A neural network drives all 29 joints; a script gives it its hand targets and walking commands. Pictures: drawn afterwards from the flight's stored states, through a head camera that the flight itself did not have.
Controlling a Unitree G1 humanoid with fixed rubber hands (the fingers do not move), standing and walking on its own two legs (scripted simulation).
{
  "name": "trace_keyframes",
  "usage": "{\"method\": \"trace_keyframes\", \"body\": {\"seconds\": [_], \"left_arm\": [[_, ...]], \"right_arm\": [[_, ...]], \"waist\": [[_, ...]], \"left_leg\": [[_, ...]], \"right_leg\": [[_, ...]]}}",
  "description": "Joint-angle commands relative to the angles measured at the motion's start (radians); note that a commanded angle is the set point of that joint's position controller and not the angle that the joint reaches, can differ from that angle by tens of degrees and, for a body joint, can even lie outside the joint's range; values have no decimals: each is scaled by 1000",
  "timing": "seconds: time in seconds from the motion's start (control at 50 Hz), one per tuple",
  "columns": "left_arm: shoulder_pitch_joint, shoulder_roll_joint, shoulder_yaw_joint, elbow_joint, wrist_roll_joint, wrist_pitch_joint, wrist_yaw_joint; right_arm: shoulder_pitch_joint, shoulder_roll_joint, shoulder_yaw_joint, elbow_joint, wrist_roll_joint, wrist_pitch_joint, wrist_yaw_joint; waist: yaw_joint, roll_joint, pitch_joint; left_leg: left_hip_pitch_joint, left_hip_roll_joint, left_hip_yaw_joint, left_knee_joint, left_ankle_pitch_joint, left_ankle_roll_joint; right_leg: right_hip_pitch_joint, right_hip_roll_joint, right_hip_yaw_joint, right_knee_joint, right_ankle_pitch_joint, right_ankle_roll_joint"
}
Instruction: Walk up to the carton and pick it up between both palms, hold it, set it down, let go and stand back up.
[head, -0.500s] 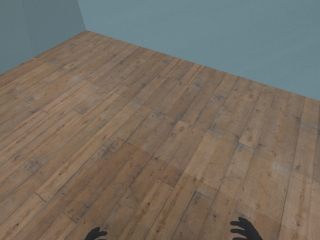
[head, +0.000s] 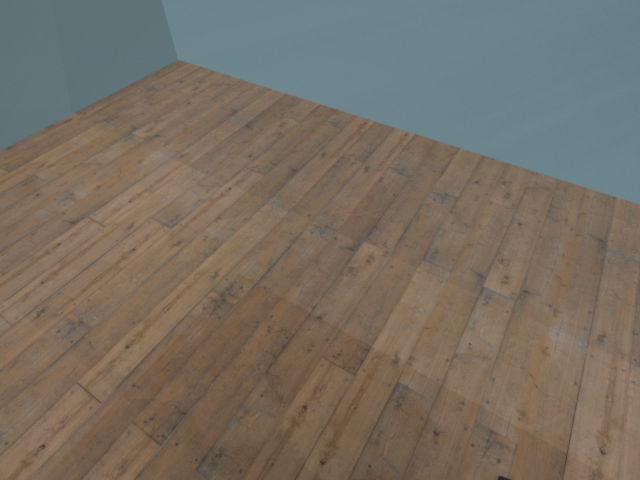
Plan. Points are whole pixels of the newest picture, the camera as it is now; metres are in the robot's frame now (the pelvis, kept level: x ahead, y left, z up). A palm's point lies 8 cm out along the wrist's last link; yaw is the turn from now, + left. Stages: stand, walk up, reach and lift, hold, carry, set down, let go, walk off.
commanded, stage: stand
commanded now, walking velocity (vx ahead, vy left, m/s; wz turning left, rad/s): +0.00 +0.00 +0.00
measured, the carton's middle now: out of the picture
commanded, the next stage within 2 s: none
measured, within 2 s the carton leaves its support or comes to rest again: neither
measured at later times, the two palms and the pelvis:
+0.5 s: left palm out of the picture +0.04 +0.23 -0.13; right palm out of the picture +0.07 -0.22 -0.12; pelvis +0.01 +0.01 +0.01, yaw +0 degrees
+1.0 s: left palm out of the picture +0.00 +0.21 -0.14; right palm out of the picture +0.01 -0.21 -0.13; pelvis +0.01 +0.00 +0.01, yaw +0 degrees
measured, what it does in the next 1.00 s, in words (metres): stands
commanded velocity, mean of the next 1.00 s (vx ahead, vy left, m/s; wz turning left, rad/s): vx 0.00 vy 0.00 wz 0.00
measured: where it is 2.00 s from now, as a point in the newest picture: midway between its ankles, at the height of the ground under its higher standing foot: outside the picture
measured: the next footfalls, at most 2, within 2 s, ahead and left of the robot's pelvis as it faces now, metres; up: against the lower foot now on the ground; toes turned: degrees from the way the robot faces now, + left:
none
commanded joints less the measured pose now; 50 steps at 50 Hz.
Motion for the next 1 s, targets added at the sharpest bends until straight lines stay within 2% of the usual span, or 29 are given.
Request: {"method": "trace_keyframes", "body": {"seconds": [0.0,0.02,0.04,0.06,0.08,0.1,0.12,0.14,0.16,0.18,0.2,0.22,0.24,0.26,0.28,0.3,0.32,0.34,0.36,0.38,0.4,0.42,0.44,0.46,0.5,0.56,0.7,0.98], "left_arm": [[23,103,32,-29,3,-30,-4],[0,75,30,-38,7,-25,2],[-8,103,33,-46,10,-30,12],[41,73,22,-21,3,-21,11],[10,79,19,-22,4,-23,13],[22,68,25,-4,-1,-16,12],[26,81,30,3,-2,-16,9],[64,58,25,4,-6,-20,7],[94,38,15,33,-5,-16,11],[100,106,31,43,5,-15,14],[31,90,29,29,-6,-11,18],[52,71,28,37,-9,-15,14],[82,67,32,61,-7,-19,19],[92,90,37,87,-5,-17,14],[59,84,35,86,4,-17,18],[37,39,22,87,-2,-15,21],[65,63,26,91,-4,-20,20],[57,37,22,117,-5,-20,21],[50,44,17,118,-10,-28,15],[33,26,21,129,-7,-30,20],[67,50,22,141,-5,-26,28],[42,41,27,154,-3,-24,25],[75,98,41,165,-4,-19,28],[86,73,32,178,5,-15,30],[111,40,23,207,5,-12,29],[94,45,23,226,2,-14,31],[91,35,19,271,-2,-18,33],[108,10,4,340,-1,-12,37]], "right_arm": [[9,-86,-21,-43,-3,-24,-10],[-7,-92,-22,-38,-1,-26,-10],[10,-105,-20,-34,-1,-26,-15],[23,-110,-27,-15,2,-24,-19],[-17,-95,-27,-26,-1,-15,-16],[25,-91,-26,-15,4,-19,-6],[-11,-96,-23,-13,1,-23,-3],[-36,-121,-27,2,-9,-22,-12],[27,-107,-27,23,0,-24,-7],[32,-112,-31,32,4,-30,-16],[5,-133,-35,25,-2,-35,-13],[-10,-114,-33,28,0,-36,-10],[-15,-76,-26,40,4,-33,-19],[39,-99,-31,57,9,-38,-19],[28,-79,-28,65,9,-39,-20],[16,-127,-31,71,5,-40,-19],[32,-132,-34,75,2,-44,-17],[23,-115,-35,79,3,-43,-18],[53,-137,-45,88,6,-45,-14],[10,-90,-34,96,7,-45,-9],[-11,-112,-36,89,0,-42,-16],[39,-79,-28,118,7,-34,-16],[62,-95,-36,139,11,-39,-9],[53,-79,-28,148,11,-35,-18],[31,-82,-28,153,10,-32,-21],[47,-87,-29,178,9,-32,-21],[58,-74,-24,234,10,-34,-23],[86,-47,-8,315,11,-27,-27]], "waist": [[5,-41,-53],[6,-22,-69],[-1,7,-55],[3,12,-45],[-6,-32,33],[-8,25,-26],[10,11,0],[32,106,15],[9,144,-2],[9,62,-32],[5,110,6],[31,113,-35],[34,64,0],[16,32,-24],[6,-21,24],[8,34,-5],[3,54,-80],[-6,33,-60],[-5,-23,-107],[-14,-43,-31],[2,44,26],[-17,41,26],[-6,-9,-21],[3,46,44],[9,16,60],[0,-9,49],[0,-5,21],[-1,3,65]], "left_leg": [[27,74,-78,-153,197,28],[75,70,-81,-139,228,27],[70,61,-76,-145,262,19],[38,95,-108,-173,183,37],[24,90,-110,-180,131,41],[-3,79,-108,-212,107,33],[-45,81,-121,-218,134,31],[2,77,-96,-212,207,25],[46,82,-91,-212,225,29],[26,88,-124,-216,263,39],[-29,91,-114,-235,240,39],[-6,79,-102,-269,161,35],[35,89,-111,-275,182,42],[37,114,-151,-272,199,57],[41,102,-137,-238,241,49],[80,102,-122,-245,265,58],[147,107,-124,-228,327,61],[149,122,-120,-231,337,68],[181,94,-95,-202,344,62],[142,84,-86,-219,312,58],[111,79,-74,-224,314,52],[101,57,-60,-237,296,34],[91,77,-88,-240,313,39],[57,77,-95,-252,304,45],[78,80,-95,-257,245,47],[73,76,-95,-259,254,45],[114,76,-84,-253,299,40],[101,74,-84,-274,251,29]], "right_leg": [[11,-26,27,-90,142,-42],[4,-38,22,-89,183,-43],[3,-44,49,-87,213,-47],[-23,-14,13,-92,140,-30],[-72,-29,29,-125,117,-33],[12,-15,23,-103,117,-33],[56,-32,22,-85,161,-30],[29,-34,31,-86,172,-32],[-3,-29,36,-99,162,-34],[68,-24,33,-105,187,-33],[82,-26,30,-106,186,-26],[93,-31,17,-105,153,-21],[25,-21,10,-93,168,-20],[52,-16,18,-107,160,-20],[40,-36,16,-129,175,-18],[24,-37,25,-129,197,-18],[58,-49,31,-128,206,-23],[31,-37,16,-122,211,-21],[65,-50,37,-163,234,-31],[25,-51,36,-147,259,-32],[20,-52,48,-149,259,-18],[49,-60,47,-172,241,-24],[121,-59,34,-157,246,-26],[77,-59,40,-156,221,-21],[54,-56,43,-177,200,-17],[83,-60,46,-182,225,-20],[101,-67,45,-191,250,-26],[92,-69,44,-210,226,-28]]}}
